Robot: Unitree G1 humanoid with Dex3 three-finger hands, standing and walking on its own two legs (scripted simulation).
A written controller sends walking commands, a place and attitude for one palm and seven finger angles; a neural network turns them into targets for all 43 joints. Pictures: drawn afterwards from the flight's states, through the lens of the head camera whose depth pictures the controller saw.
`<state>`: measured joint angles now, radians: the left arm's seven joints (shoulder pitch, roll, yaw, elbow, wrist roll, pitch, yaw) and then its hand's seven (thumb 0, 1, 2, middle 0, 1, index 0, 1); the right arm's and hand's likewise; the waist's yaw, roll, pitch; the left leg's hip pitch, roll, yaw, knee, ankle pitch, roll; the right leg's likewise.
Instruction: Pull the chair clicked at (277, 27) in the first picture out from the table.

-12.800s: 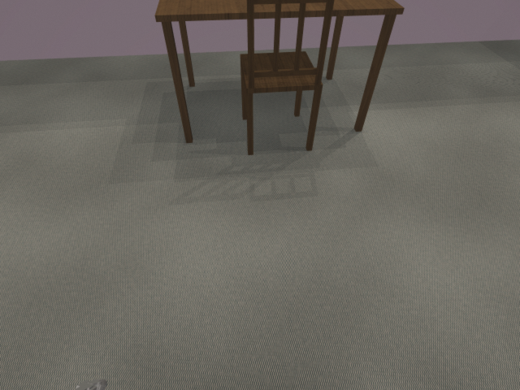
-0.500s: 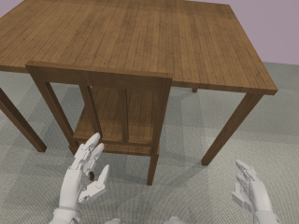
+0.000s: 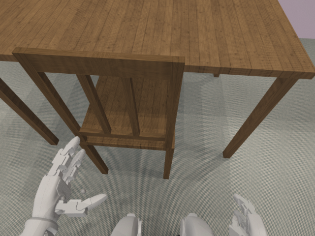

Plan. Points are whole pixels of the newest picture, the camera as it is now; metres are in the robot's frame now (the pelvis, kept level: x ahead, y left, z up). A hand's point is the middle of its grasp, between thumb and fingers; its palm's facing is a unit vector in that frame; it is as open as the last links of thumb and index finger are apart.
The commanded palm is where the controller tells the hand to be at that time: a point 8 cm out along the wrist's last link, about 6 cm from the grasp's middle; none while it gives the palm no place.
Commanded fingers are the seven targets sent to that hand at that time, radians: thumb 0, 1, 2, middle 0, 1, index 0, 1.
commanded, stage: raise the hand toward the chair's back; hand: left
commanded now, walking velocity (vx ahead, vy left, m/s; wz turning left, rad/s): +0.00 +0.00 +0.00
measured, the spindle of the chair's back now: (97, 108) +0.47 +0.21 -0.01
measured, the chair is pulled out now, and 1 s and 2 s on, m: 0.00 0.00 0.00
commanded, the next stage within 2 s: aim the fingers beside a spindle in 1.22 s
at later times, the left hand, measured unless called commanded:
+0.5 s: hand (67, 182) +0.23 +0.21 +0.05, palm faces -0.04 -1.00 -0.05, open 16.7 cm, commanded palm +0.21 +0.27 +0.05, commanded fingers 0.00 -0.50 0.30 -0.06 -0.08 -0.06 -0.08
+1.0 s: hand (59, 170) +0.25 +0.23 +0.06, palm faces -0.05 -1.00 -0.05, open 16.9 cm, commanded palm +0.23 +0.29 +0.06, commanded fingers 0.00 -0.50 0.30 -0.06 -0.08 -0.06 -0.08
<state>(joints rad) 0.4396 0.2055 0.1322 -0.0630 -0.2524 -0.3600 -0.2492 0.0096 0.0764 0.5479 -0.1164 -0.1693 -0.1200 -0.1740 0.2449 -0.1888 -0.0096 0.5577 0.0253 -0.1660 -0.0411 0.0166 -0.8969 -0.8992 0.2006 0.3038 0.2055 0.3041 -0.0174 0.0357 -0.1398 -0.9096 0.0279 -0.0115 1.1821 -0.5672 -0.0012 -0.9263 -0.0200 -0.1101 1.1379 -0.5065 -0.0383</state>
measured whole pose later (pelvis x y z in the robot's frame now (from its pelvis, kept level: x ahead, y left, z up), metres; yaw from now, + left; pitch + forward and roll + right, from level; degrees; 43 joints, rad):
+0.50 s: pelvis +0.00 +0.02 +0.01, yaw +0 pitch +16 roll -2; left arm 0.34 0.25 0.17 0.04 -0.26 -0.41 -0.29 0.00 -0.45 0.32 -0.06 -0.09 -0.07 -0.09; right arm 0.20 -0.22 0.02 0.50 0.02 -0.19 -0.04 0.01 -0.90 -0.90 0.20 0.30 0.20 0.30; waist -0.01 0.02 -0.14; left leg -0.85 0.01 -0.01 1.13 -0.55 0.02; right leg -0.85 -0.03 -0.11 1.06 -0.48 -0.02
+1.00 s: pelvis +0.01 +0.03 +0.02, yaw +0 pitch +16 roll -3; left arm 0.28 0.28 0.22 0.09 -0.29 -0.39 -0.33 -0.01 -0.50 0.30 -0.06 -0.08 -0.06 -0.08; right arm 0.25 -0.26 0.00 0.54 0.02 -0.20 -0.03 0.01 -0.90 -0.90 0.20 0.30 0.20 0.30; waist -0.03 0.02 -0.13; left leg -0.83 0.01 0.00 1.09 -0.54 0.04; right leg -0.83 -0.03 -0.10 1.02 -0.46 0.00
